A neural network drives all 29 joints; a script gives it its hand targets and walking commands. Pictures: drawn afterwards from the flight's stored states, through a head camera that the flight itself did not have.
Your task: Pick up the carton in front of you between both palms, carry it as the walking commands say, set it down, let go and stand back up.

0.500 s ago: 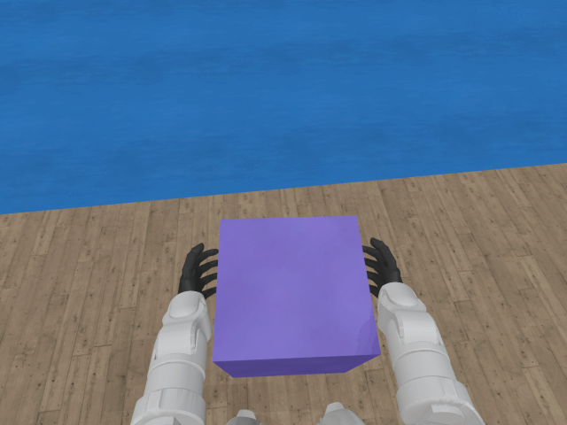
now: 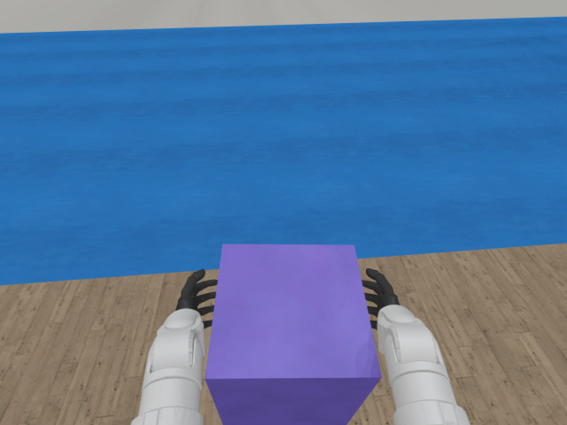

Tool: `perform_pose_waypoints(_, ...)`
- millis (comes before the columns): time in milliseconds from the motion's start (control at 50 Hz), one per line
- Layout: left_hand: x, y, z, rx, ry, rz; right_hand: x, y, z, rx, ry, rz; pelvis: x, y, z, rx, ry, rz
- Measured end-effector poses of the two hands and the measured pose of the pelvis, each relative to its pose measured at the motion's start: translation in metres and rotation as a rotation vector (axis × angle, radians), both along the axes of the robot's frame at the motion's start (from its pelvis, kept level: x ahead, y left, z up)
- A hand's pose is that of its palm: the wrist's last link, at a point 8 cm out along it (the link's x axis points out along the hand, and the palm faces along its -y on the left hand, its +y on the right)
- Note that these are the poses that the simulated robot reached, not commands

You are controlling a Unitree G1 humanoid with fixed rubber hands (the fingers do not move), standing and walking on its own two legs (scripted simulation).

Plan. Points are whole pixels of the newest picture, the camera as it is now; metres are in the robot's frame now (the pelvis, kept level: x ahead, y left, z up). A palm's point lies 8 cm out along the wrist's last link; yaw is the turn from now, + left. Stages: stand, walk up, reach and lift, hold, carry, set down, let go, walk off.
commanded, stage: reach and lift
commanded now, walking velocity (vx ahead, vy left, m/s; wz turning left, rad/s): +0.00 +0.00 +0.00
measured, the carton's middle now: (287, 338) +0.29 +0.00 -0.05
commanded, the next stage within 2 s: hold in 0.84 s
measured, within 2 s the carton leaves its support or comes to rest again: neither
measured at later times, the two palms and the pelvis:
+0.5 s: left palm (189, 312) +0.29 +0.15 +0.04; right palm (390, 307) +0.29 -0.15 +0.03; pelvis -0.01 -0.01 +0.00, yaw +0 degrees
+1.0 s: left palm (185, 313) +0.28 +0.15 +0.05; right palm (394, 313) +0.27 -0.15 +0.04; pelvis -0.01 +0.00 +0.00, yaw -1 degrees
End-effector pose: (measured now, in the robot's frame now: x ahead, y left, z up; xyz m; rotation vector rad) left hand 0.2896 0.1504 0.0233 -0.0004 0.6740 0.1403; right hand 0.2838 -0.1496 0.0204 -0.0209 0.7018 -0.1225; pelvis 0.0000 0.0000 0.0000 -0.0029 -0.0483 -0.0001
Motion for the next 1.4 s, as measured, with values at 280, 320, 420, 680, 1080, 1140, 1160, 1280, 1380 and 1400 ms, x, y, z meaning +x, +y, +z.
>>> perform_pose_waypoints(280,-0.002,-0.007,0.000,0.016,0.008,-0.008,-0.004,-0.007,-0.003,0.013,0.007,-0.009,-0.017,-0.006,-0.003,0.003,-0.032,-0.004)
perform_pose_waypoints(320,0.001,-0.008,0.002,0.009,0.002,-0.006,-0.001,-0.008,-0.001,0.009,0.001,-0.009,-0.017,-0.006,-0.003,0.003,-0.028,-0.005)
perform_pose_waypoints(420,0.004,-0.006,0.009,0.010,-0.016,-0.003,0.005,-0.006,0.009,0.007,-0.017,-0.004,-0.013,-0.006,-0.001,0.003,-0.020,-0.009)
perform_pose_waypoints(680,-0.006,0.005,0.006,0.013,0.020,0.009,0.001,0.005,0.009,-0.006,0.016,0.018,-0.003,-0.001,0.002,0.000,-0.047,-0.002)
perform_pose_waypoints(1080,-0.016,-0.001,0.031,0.033,-0.023,-0.019,-0.017,-0.001,0.029,-0.003,-0.030,0.001,-0.006,0.000,0.005,0.001,-0.083,-0.013)
perform_pose_waypoints(1140,-0.021,0.001,0.029,0.030,-0.012,-0.011,-0.019,0.001,0.028,0.000,-0.019,0.005,-0.010,-0.001,0.004,0.002,-0.096,-0.009)
perform_pose_waypoints(1160,-0.022,0.001,0.029,0.028,-0.010,-0.007,-0.019,0.001,0.028,0.001,-0.017,0.006,-0.011,-0.001,0.004,0.003,-0.098,-0.007)
perform_pose_waypoints(1280,-0.023,0.000,0.026,0.019,-0.005,0.006,-0.016,0.000,0.028,0.011,-0.013,0.006,-0.019,-0.004,0.002,0.003,-0.101,0.000)
perform_pose_waypoints(1380,-0.017,-0.003,0.029,0.028,-0.011,-0.008,-0.015,-0.003,0.029,0.011,-0.019,-0.005,-0.020,-0.006,0.001,0.002,-0.097,-0.001)
perform_pose_waypoints(1400,-0.016,-0.003,0.029,0.026,-0.012,-0.009,-0.014,-0.003,0.029,0.010,-0.020,-0.006,-0.019,-0.006,0.002,0.002,-0.095,-0.001)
